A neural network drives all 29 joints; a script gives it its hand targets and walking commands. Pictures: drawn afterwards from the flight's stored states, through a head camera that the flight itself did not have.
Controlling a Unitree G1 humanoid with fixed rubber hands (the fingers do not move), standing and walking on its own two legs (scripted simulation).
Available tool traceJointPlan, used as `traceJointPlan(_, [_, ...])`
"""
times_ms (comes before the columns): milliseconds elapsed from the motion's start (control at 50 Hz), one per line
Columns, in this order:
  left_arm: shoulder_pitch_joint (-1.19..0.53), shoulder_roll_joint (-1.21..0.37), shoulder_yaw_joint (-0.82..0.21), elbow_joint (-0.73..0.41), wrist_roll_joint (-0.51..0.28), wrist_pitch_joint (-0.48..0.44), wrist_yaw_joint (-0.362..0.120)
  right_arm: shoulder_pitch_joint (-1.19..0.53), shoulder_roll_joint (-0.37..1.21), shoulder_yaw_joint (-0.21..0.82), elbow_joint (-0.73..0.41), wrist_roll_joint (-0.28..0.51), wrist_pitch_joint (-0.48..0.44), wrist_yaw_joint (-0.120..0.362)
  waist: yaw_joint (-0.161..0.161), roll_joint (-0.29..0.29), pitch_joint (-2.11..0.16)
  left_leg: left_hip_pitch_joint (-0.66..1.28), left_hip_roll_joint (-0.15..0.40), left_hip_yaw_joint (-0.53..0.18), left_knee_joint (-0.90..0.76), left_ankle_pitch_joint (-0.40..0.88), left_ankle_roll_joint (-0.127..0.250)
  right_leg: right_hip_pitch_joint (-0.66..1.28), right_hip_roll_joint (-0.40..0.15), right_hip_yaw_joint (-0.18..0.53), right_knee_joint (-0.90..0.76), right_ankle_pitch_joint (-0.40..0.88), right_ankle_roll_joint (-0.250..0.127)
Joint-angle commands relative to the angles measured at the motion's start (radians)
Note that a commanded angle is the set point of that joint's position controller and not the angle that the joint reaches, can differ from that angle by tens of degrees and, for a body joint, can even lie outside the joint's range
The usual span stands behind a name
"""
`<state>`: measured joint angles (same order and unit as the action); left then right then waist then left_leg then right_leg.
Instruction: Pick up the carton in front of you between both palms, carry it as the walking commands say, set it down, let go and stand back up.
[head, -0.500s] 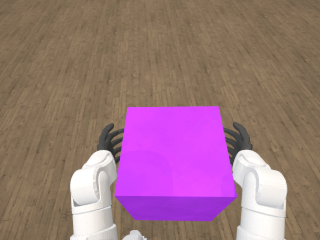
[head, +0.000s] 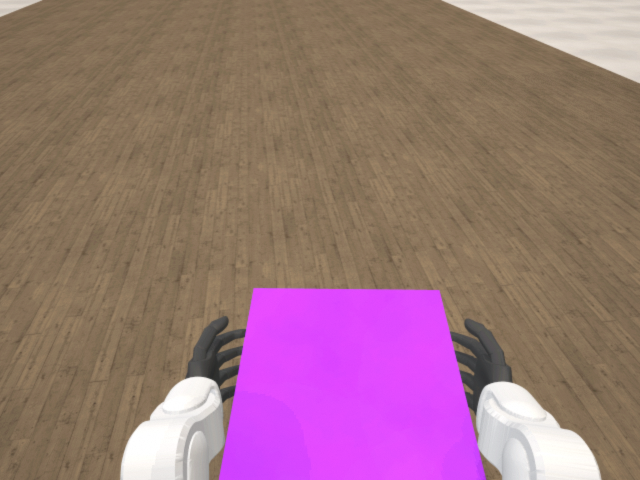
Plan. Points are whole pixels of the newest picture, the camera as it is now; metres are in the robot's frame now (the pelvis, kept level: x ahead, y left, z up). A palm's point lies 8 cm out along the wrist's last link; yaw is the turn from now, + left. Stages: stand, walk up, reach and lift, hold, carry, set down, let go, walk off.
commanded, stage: carry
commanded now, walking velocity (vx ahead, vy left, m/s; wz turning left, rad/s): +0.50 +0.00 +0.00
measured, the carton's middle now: (344, 422) +0.23 +0.00 +0.02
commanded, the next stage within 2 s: none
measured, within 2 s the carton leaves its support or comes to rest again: neither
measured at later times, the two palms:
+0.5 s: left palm (273, 224) +0.53 +0.11 +0.09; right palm (448, 221) +0.55 -0.19 +0.08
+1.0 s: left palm (264, 139) +0.87 +0.16 +0.08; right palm (392, 138) +0.86 -0.14 +0.09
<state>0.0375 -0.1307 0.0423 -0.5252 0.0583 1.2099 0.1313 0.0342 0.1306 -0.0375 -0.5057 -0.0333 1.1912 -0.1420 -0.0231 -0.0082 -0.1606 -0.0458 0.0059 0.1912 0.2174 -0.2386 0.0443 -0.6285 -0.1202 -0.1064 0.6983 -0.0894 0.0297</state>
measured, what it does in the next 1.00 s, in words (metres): walks ahead: right foot, then left foot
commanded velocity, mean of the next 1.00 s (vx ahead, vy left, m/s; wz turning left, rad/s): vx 0.50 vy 0.00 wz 0.00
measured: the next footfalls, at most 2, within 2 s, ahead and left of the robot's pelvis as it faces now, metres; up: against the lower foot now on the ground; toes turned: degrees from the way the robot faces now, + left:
right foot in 0.18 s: +0.33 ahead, -0.13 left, +0.00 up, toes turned -9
left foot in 0.72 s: +0.66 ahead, +0.10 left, +0.00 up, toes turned +12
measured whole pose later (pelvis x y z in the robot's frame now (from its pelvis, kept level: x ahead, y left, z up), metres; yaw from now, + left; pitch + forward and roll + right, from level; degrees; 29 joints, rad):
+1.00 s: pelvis +0.64 +0.02 +0.00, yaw +0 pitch +4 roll -2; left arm 0.06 -0.13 0.03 -0.54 0.06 1.18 0.13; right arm 0.08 0.14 -0.04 -0.54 -0.03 1.16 -0.13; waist -0.03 -0.01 -0.09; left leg -0.17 0.04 0.22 0.27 -0.17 0.05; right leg -0.60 -0.12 -0.09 0.90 -0.17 0.01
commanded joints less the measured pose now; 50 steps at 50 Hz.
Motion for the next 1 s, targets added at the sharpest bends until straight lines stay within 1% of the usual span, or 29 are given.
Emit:
traceJointPlan(0, [-0.403, -0.738, -0.618, -0.085, -0.253, -0.009, -0.098, -0.392, 0.725, 0.601, -0.089, 0.263, 0.006, 0.127, 0.003, 0.125, -0.003, 0.043, 0.234, -0.107, -0.092, 0.264, 0.078, -0.024, 0.024, -0.053, -0.08, 0.084, -0.006])
traceJointPlan(80, [-0.423, -0.677, -0.596, -0.068, -0.258, 0.009, -0.084, -0.401, 0.672, 0.575, -0.065, 0.244, 0.022, 0.103, 0.006, 0.151, 0.058, 0.078, 0.244, -0.073, -0.059, 0.335, 0.056, 0.032, 0.033, -0.072, -0.173, 0.104, -0.043])
traceJointPlan(100, [-0.424, -0.672, -0.59, -0.065, -0.261, 0.011, -0.082, -0.405, 0.671, 0.575, -0.065, 0.243, 0.025, 0.099, 0.009, 0.16, 0.049, 0.084, 0.241, -0.056, -0.014, 0.433, 0.045, 0.091, 0.048, -0.087, -0.195, 0.084, -0.054])
traceJointPlan(140, [-0.399, -0.674, -0.581, -0.047, -0.264, 0.011, -0.081, -0.409, 0.675, 0.58, -0.071, 0.245, 0.028, 0.096, 0.032, 0.16, -0.036, 0.053, 0.207, 0.015, 0.214, 0.655, 0.005, 0.338, 0.131, -0.172, -0.237, -0.01, -0.058])
traceJointPlan(160, [-0.382, -0.679, -0.574, -0.037, -0.263, 0.008, -0.082, -0.402, 0.676, 0.583, -0.075, 0.245, 0.03, 0.094, 0.047, 0.097, -0.118, -0.047, 0.167, 0.044, 0.425, 0.585, -0.026, 0.548, 0.122, -0.15, -0.235, -0.079, -0.054])
traceJointPlan(180, [-0.385, -0.679, -0.566, -0.034, -0.255, 0.005, -0.085, -0.403, 0.683, 0.598, -0.092, 0.252, 0.031, 0.094, 0.057, -0.084, -0.235, -0.311, 0.096, 0.015, 0.735, 0.345, -0.075, 0.799, -0.148, 0.262, -0.29, -0.264, -0.148])
traceJointPlan(200, [-0.373, -0.708, -0.576, -0.021, -0.267, -0.004, -0.089, -0.403, 0.697, 0.607, -0.111, 0.252, 0.03, 0.099, 0.057, -0.338, -0.288, -0.532, -0.043, -0.046, 0.985, -0.158, -0.1, 0.9, -0.303, 0.661, -0.469, -0.222, -0.251])
traceJointPlan(220, [-0.374, -0.748, -0.584, -0.044, -0.282, -0.011, -0.101, -0.419, 0.744, 0.631, -0.103, 0.265, 0.02, 0.107, 0.043, -0.249, -0.266, -0.608, 0.005, -0.167, 1.118, -0.222, -0.063, 0.882, -0.305, 0.596, -0.465, -0.064, -0.249])
traceJointPlan(240, [-0.389, -0.801, -0.603, -0.056, -0.292, -0.024, -0.115, -0.418, 0.796, 0.639, -0.1, 0.266, 0.008, 0.119, 0.043, -0.166, -0.269, -0.624, 0.055, -0.194, 1.145, -0.186, -0.032, 0.822, -0.277, 0.497, -0.433, 0.014, -0.229])
traceJointPlan(260, [-0.413, -0.848, -0.616, -0.062, -0.298, -0.039, -0.128, -0.432, 0.847, 0.647, -0.095, 0.267, -0.006, 0.13, 0.039, -0.073, -0.245, -0.604, 0.101, -0.202, 1.091, -0.129, -0.017, 0.723, -0.247, 0.402, -0.43, 0.026, -0.192])
traceJointPlan(280, [-0.439, -0.881, -0.628, -0.072, -0.301, -0.053, -0.139, -0.432, 0.89, 0.655, -0.085, 0.263, -0.02, 0.139, 0.034, -0.05, -0.223, -0.581, 0.135, -0.214, 1.014, -0.072, -0.016, 0.647, -0.226, 0.333, -0.458, -0.033, -0.163])
traceJointPlan(300, [-0.447, -0.902, -0.639, -0.073, -0.306, -0.064, -0.148, -0.431, 0.912, 0.661, -0.079, 0.259, -0.033, 0.144, 0.031, -0.065, -0.217, -0.547, 0.138, -0.199, 0.962, -0.033, -0.02, 0.598, -0.206, 0.276, -0.489, -0.115, -0.142])
traceJointPlan(340, [-0.429, -0.903, -0.654, -0.079, -0.309, -0.08, -0.161, -0.4, 0.927, 0.668, -0.073, 0.243, -0.055, 0.146, 0.032, -0.104, -0.2, -0.535, 0.134, -0.16, 0.864, 0.016, -0.03, 0.56, -0.184, 0.199, -0.542, -0.189, -0.144])
traceJointPlan(420, [-0.391, -0.848, -0.664, -0.095, -0.31, -0.088, -0.168, -0.364, 0.888, 0.668, -0.093, 0.22, -0.069, 0.137, 0.033, -0.111, -0.123, -0.603, 0.141, -0.107, 0.629, 0.093, -0.065, 0.583, -0.176, 0.128, -0.605, -0.154, -0.173])
traceJointPlan(520, [-0.359, -0.746, -0.638, -0.131, -0.296, -0.064, -0.142, -0.353, 0.798, 0.661, -0.134, 0.24, -0.042, 0.117, 0.036, -0.103, -0.047, -0.63, 0.119, -0.057, 0.415, 0.216, -0.064, 0.654, -0.141, 0.05, -0.593, -0.022, -0.163])
traceJointPlan(620, [-0.347, -0.652, -0.596, -0.118, -0.268, -0.02, -0.099, -0.361, 0.683, 0.627, -0.144, 0.252, 0.007, 0.095, 0.042, -0.128, 0.032, -0.585, 0.092, -0.011, 0.288, 0.224, -0.04, 0.709, -0.138, 0.001, -0.534, 0.155, -0.146])
traceJointPlan(660, [-0.356, -0.632, -0.592, -0.121, -0.267, -0.005, -0.086, -0.36, 0.653, 0.605, -0.141, 0.251, 0.02, 0.088, 0.041, -0.141, 0.021, -0.472, 0.064, 0.028, 0.255, 0.18, -0.02, 0.707, -0.137, -0.027, -0.448, 0.291, -0.125])
traceJointPlan(680, [-0.368, -0.627, -0.594, -0.124, -0.27, 0.001, -0.082, -0.356, 0.649, 0.594, -0.131, 0.25, 0.025, 0.085, 0.027, -0.125, -0.021, -0.33, 0.023, 0.078, 0.218, 0.156, -0.013, 0.677, -0.11, -0.079, -0.322, 0.383, -0.102])
traceJointPlan(700, [-0.372, -0.624, -0.599, -0.129, -0.272, 0.007, -0.078, -0.338, 0.644, 0.581, -0.114, 0.249, 0.027, 0.083, 0.01, -0.075, -0.1, -0.101, -0.005, 0.092, 0.228, 0.099, -0.009, 0.583, -0.063, -0.127, -0.127, 0.403, -0.072])
traceJointPlan(720, [-0.383, -0.617, -0.603, -0.139, -0.276, 0.013, -0.075, -0.326, 0.635, 0.568, -0.11, 0.242, 0.028, 0.082, -0.01, 0.05, -0.174, 0.101, 0.164, -0.173, 0.155, -0.06, 0.026, 0.395, -0.014, -0.131, 0.118, 0.21, -0.028])
traceJointPlan(740, [-0.398, -0.627, -0.619, -0.169, -0.285, 0.017, -0.076, -0.34, 0.647, 0.566, -0.097, 0.245, 0.021, 0.083, -0.013, 0.327, -0.265, 0.328, 0.413, -0.629, 0.045, -0.121, 0.161, 0.092, 0.112, -0.086, 0.425, -0.147, 0.015])
traceJointPlan(760, [-0.412, -0.66, -0.637, -0.16, -0.297, 0.015, -0.083, -0.321, 0.689, 0.571, -0.096, 0.256, 0.018, 0.09, -0.002, 0.316, -0.227, 0.315, 0.421, -0.693, -0.005, 0.079, 0.167, -0.04, 0.12, 0.039, 0.558, -0.369, -0.007])
traceJointPlan(780, [-0.414, -0.72, -0.652, -0.146, -0.3, 0.006, -0.094, -0.344, 0.733, 0.585, -0.122, 0.264, 0.009, 0.101, -0.002, 0.24, -0.226, 0.277, 0.395, -0.565, 0.035, 0.208, 0.154, -0.058, 0.06, 0.091, 0.616, -0.354, -0.032])
traceJointPlan(800, [-0.42, -0.772, -0.658, -0.138, -0.302, -0.004, -0.106, -0.365, 0.785, 0.601, -0.13, 0.272, -0.001, 0.114, 0.0, 0.122, -0.228, 0.223, 0.375, -0.478, 0.057, 0.26, 0.124, -0.049, 0.022, 0.107, 0.59, -0.295, -0.043])
traceJointPlan(820, [-0.424, -0.817, -0.665, -0.126, -0.302, -0.016, -0.118, -0.39, 0.83, 0.619, -0.139, 0.278, -0.012, 0.126, 0.006, 0.064, -0.204, 0.144, 0.356, -0.397, 0.041, 0.262, 0.094, -0.026, -0.007, 0.111, 0.52, -0.236, -0.048])
traceJointPlan(840, [-0.425, -0.849, -0.671, -0.117, -0.298, -0.028, -0.125, -0.412, 0.856, 0.634, -0.146, 0.282, -0.023, 0.136, 0.012, 0.079, -0.199, 0.087, 0.333, -0.335, 0.01, 0.196, 0.067, 0.012, -0.02, 0.103, 0.456, -0.194, -0.046])
traceJointPlan(860, [-0.42, -0.869, -0.674, -0.11, -0.291, -0.039, -0.13, -0.415, 0.87, 0.643, -0.146, 0.286, -0.031, 0.146, 0.013, 0.103, -0.2, 0.06, 0.317, -0.295, -0.016, 0.152, 0.059, 0.034, -0.014, 0.083, 0.416, -0.163, -0.043])
traceJointPlan(900, [-0.397, -0.882, -0.677, -0.106, -0.272, -0.058, -0.131, -0.402, 0.872, 0.658, -0.147, 0.293, -0.044, 0.16, 0.012, 0.131, -0.174, 0.043, 0.299, -0.239, -0.065, 0.091, 0.065, 0.022, -0.009, 0.052, 0.321, -0.117, -0.029])
traceJointPlan(980, [-0.381, -0.849, -0.678, -0.135, -0.257, -0.068, -0.117, -0.377, 0.823, 0.663, -0.162, 0.299, -0.051, 0.166, 0.007, 0.139, -0.099, 0.091, 0.273, -0.167, -0.105, 0.157, 0.085, -0.058, -0.008, 0.0, 0.108, -0.019, -0.003])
